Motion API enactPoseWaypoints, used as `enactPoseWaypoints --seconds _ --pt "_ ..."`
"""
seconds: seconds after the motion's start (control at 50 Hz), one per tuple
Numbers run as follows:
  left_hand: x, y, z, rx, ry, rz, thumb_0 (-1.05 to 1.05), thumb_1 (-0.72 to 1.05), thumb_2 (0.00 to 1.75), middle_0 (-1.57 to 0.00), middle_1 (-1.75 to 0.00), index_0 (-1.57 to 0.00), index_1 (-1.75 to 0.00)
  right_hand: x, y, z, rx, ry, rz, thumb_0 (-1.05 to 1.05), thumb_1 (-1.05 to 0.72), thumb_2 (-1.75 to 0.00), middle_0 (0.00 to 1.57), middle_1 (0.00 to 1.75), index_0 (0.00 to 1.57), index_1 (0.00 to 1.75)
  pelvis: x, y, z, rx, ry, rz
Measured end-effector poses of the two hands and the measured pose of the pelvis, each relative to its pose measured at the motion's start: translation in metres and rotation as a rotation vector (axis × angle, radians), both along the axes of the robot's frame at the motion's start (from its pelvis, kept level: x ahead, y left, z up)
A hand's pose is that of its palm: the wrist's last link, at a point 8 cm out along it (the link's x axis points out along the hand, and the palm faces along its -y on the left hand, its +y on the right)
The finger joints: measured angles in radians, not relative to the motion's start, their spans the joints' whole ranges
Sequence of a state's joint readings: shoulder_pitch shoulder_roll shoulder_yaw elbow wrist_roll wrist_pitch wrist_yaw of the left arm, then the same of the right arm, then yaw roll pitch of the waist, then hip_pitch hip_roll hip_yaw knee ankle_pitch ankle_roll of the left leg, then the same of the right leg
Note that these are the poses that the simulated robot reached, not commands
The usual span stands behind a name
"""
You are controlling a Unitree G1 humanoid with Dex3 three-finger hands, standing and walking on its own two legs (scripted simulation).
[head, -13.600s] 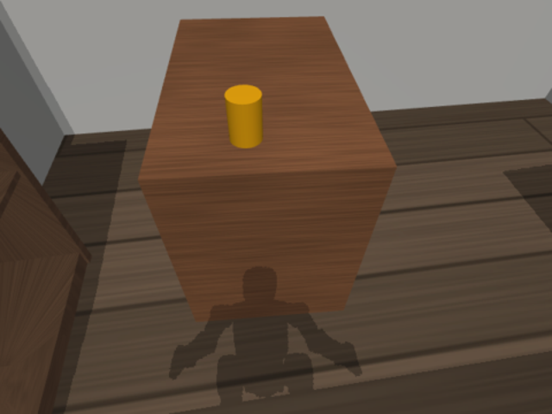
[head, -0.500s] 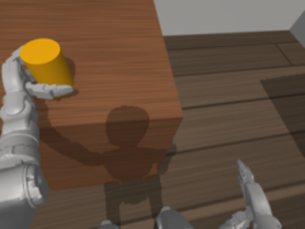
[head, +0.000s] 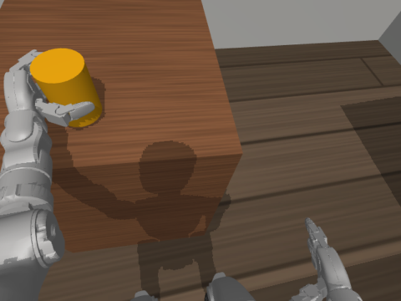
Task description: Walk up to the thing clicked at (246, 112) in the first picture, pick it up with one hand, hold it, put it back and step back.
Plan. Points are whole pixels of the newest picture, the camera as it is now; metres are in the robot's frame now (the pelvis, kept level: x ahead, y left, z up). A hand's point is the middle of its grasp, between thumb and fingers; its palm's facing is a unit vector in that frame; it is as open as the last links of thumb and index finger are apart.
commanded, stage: settle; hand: left
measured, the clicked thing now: (70, 90) +0.51 +0.16 +0.11
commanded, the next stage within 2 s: lift in 0.78 s
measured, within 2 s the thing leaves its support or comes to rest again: neither
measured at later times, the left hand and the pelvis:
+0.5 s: hand (54, 67) +0.52 +0.18 +0.15, palm faces +0.14 -0.99 -0.01, open 11.4 cm; pelvis +0.01 +0.00 +0.01, yaw +0 degrees
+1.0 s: hand (47, 59) +0.51 +0.18 +0.18, palm faces +0.14 -0.99 -0.01, open 11.4 cm; pelvis +0.02 +0.00 +0.02, yaw +0 degrees
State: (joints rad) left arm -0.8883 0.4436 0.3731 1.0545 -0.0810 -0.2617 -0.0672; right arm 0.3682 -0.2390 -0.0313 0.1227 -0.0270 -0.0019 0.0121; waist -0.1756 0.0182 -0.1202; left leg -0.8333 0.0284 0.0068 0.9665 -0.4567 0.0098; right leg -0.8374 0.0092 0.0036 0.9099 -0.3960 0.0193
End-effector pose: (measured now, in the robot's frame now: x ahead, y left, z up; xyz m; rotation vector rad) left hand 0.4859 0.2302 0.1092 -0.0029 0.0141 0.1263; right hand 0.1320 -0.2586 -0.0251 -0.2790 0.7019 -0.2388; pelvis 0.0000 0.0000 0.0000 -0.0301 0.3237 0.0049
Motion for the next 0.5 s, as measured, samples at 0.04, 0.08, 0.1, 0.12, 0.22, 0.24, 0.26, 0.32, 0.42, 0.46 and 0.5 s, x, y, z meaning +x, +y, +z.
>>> enactPoseWaypoints --seconds 0.04,0.08,0.1,0.12,0.22,0.24,0.26,0.32,0.42,0.46,0.5 --pt "0.001 0.000 0.008 0.001 -0.010 0.007 -0.01 -0.61 0.91 -0.73 -1.02 -0.75 -1.04 0.001 0.000 0.000 0.003 0.000 -0.005 -0.01 0.49 -0.07 0.05 0.05 0.06 0.05 0.001 0.000 0.001 -0.001 -0.005 0.000" --pt "0.003 0.000 0.016 0.002 -0.016 0.013 -0.01 -0.61 0.92 -0.73 -1.03 -0.74 -1.06 0.003 0.000 -0.001 0.009 0.001 -0.010 -0.01 0.49 -0.07 0.05 0.05 0.06 0.05 0.003 0.000 0.003 -0.001 -0.010 0.001" --pt "0.004 0.001 0.020 0.000 -0.017 0.016 -0.01 -0.61 0.92 -0.72 -1.04 -0.74 -1.06 0.004 0.000 -0.001 0.011 0.001 -0.011 -0.01 0.49 -0.07 0.05 0.05 0.06 0.05 0.003 0.000 0.003 -0.001 -0.013 0.000" --pt "0.005 0.001 0.022 0.000 -0.015 0.020 -0.01 -0.61 0.92 -0.72 -1.04 -0.74 -1.07 0.005 0.000 -0.001 0.014 0.000 -0.012 -0.01 0.49 -0.07 0.05 0.05 0.06 0.05 0.004 0.000 0.004 0.000 -0.015 0.000" --pt "0.007 0.002 0.030 0.009 0.008 0.019 -0.01 -0.61 0.93 -0.71 -1.06 -0.73 -1.08 0.008 0.001 -0.001 0.032 0.003 -0.010 -0.01 0.50 -0.07 0.05 0.05 0.05 0.05 0.007 0.000 0.008 0.001 -0.021 -0.001" --pt "0.007 0.002 0.031 0.009 0.013 0.018 -0.01 -0.61 0.93 -0.71 -1.06 -0.73 -1.09 0.008 0.001 -0.002 0.036 0.007 -0.010 -0.01 0.50 -0.07 0.05 0.05 0.05 0.05 0.007 0.000 0.008 0.002 -0.022 0.000" --pt "0.007 0.002 0.031 0.008 0.016 0.016 -0.01 -0.61 0.93 -0.71 -1.06 -0.72 -1.09 0.008 0.001 -0.002 0.039 0.011 -0.010 -0.01 0.50 -0.07 0.05 0.05 0.05 0.05 0.008 0.000 0.009 0.002 -0.024 0.000" --pt "0.007 0.001 0.033 0.007 0.018 0.015 -0.01 -0.61 0.93 -0.70 -1.07 -0.72 -1.09 0.008 0.001 -0.004 0.048 0.023 -0.010 -0.01 0.50 -0.07 0.05 0.05 0.05 0.05 0.009 -0.001 0.010 0.004 -0.028 0.000" --pt "0.008 -0.001 0.037 0.000 0.013 0.023 -0.01 -0.61 0.93 -0.70 -1.07 -0.72 -1.10 0.012 -0.003 -0.004 0.047 0.022 -0.013 -0.01 0.51 -0.06 0.05 0.05 0.06 0.05 0.010 -0.003 0.012 0.007 -0.034 -0.001" --pt "0.007 -0.002 0.039 0.005 0.012 0.020 -0.01 -0.61 0.93 -0.70 -1.07 -0.72 -1.10 0.014 -0.004 -0.002 0.045 0.016 -0.012 -0.01 0.51 -0.06 0.05 0.05 0.06 0.05 0.011 -0.004 0.013 0.008 -0.038 0.000" --pt "0.007 -0.003 0.043 0.008 0.008 0.014 -0.01 -0.61 0.93 -0.70 -1.08 -0.72 -1.10 0.015 -0.005 0.000 0.045 0.010 -0.014 -0.01 0.51 -0.06 0.05 0.05 0.05 0.05 0.012 -0.004 0.015 0.009 -0.041 0.001"
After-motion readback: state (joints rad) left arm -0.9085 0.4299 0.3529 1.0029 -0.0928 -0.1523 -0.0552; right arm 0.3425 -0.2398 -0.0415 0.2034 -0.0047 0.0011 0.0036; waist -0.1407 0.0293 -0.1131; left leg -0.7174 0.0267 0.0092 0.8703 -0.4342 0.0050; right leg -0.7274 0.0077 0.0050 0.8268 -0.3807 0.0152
